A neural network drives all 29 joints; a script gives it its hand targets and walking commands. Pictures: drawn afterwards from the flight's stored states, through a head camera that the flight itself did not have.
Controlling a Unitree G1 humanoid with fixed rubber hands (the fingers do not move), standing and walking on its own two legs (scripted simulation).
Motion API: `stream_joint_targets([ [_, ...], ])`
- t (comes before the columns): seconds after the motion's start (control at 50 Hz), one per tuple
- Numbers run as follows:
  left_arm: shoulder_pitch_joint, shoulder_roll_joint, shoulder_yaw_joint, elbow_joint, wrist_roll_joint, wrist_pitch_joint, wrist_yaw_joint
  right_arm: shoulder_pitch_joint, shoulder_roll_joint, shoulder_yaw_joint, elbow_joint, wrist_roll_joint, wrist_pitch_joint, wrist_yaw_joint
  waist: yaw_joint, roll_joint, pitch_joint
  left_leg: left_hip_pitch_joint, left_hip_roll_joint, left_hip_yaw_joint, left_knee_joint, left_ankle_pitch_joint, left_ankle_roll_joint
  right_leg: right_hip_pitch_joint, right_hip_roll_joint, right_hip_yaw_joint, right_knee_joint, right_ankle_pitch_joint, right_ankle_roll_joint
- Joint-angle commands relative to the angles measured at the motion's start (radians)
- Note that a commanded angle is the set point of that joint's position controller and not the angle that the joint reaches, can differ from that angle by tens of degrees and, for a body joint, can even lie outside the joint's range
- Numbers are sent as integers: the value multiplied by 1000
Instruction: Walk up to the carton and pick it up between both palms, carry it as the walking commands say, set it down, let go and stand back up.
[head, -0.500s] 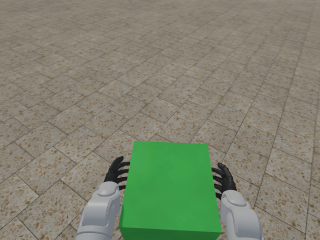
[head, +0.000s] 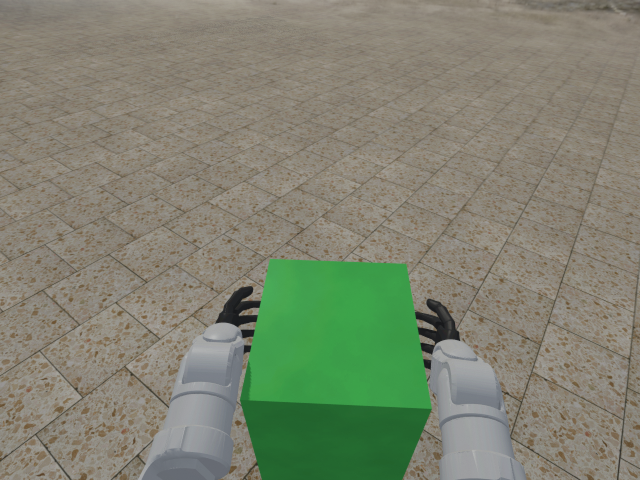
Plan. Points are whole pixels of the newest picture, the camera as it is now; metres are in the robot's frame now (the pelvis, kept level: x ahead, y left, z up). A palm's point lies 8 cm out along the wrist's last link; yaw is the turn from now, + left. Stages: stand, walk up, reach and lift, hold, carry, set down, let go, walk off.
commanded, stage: set down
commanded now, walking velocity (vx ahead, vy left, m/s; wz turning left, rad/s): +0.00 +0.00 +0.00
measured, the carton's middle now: (333, 376) +0.30 -0.02 -0.04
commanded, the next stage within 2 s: none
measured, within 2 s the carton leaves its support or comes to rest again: neither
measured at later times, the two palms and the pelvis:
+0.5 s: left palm (246, 342) +0.34 +0.11 +0.00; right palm (445, 378) +0.28 -0.17 +0.00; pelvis +0.01 +0.03 -0.01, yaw -1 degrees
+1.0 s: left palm (264, 364) +0.36 +0.09 -0.10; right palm (439, 400) +0.30 -0.19 -0.10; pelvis -0.02 +0.02 -0.05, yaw -1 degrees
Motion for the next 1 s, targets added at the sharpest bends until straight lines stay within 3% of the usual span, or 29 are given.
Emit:
stream_joint_targets([
  [0.0, -608, -1033, -534, -114, -294, -66, -297, -514, 1063, 512, -86, 226, -36, 207, -119, 29, -336, -110, -65, -105, -102, 16, 46, 124, 7, 174, -58, 12, 20],
  [0.08, -567, -986, -438, -5, -246, -60, -280, -490, 1012, 451, 15, 202, -14, 225, -98, 28, -231, -203, -45, -127, -145, -90, 48, 111, 11, 145, -39, -42, 24],
  [0.16, -529, -981, -378, 44, -208, -83, -253, -516, 977, 434, 18, 185, -29, 249, -67, -12, -219, -210, -39, -139, -153, -65, 58, 93, 20, 128, -13, -1, 24],
  [0.42, -537, -1023, -399, 92, -182, -224, -174, -528, 872, 364, 67, 110, -180, 281, -103, 32, -369, -182, -41, -154, -45, 141, 12, -92, 40, 126, 109, 112, 0],
  [0.58, -505, -1005, -386, 147, -131, -327, -143, -528, 827, 351, 93, 72, -288, 288, -101, 33, -435, -247, -54, -160, 24, 214, 7, -207, 51, 131, 184, 145, 2],
  [0.8, -575, -975, -395, 181, -93, -455, -143, -593, 833, 390, 117, 59, -431, 277, -101, 17, -576, -431, -93, -142, 159, 142, 28, -360, 58, 127, 316, 168, 10],
  [0.98, -647, -973, -398, 217, -93, -493, -173, -671, 896, 436, 129, 93, -471, 251, -83, 2, -737, -645, -132, -104, 309, 76, 40, -425, 66, 139, 436, 158, 32],
])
